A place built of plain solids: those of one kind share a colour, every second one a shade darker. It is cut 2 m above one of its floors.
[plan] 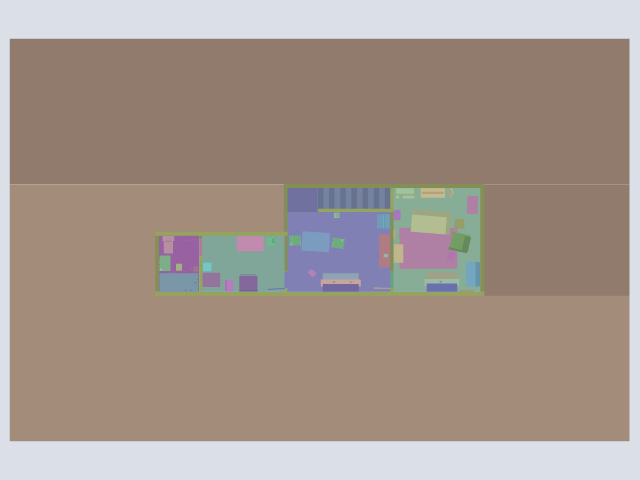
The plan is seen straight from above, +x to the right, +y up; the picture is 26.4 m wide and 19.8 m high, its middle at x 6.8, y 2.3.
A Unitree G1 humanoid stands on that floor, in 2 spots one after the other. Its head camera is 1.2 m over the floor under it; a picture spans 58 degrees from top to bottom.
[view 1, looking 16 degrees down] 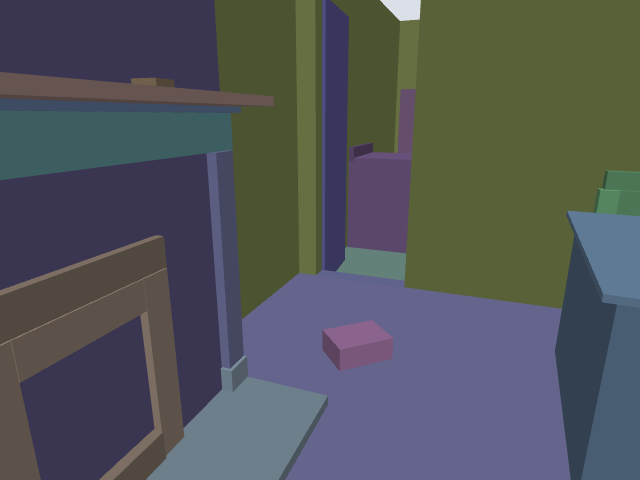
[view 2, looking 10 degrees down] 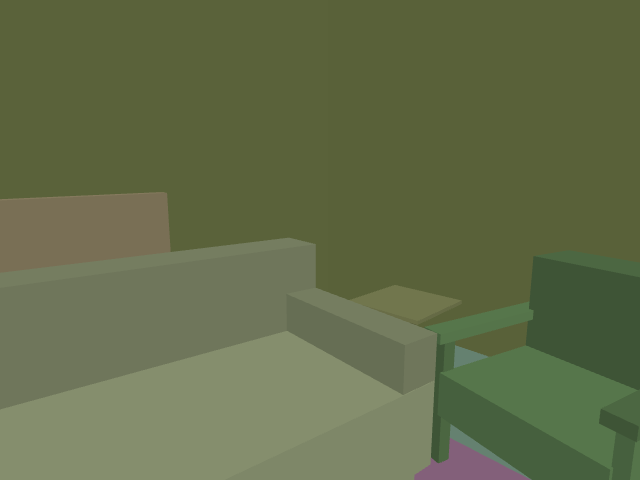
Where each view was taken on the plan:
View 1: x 8.43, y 1.48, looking -159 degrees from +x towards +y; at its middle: wall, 3.40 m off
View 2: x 10.88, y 1.73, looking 48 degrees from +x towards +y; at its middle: wall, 3.72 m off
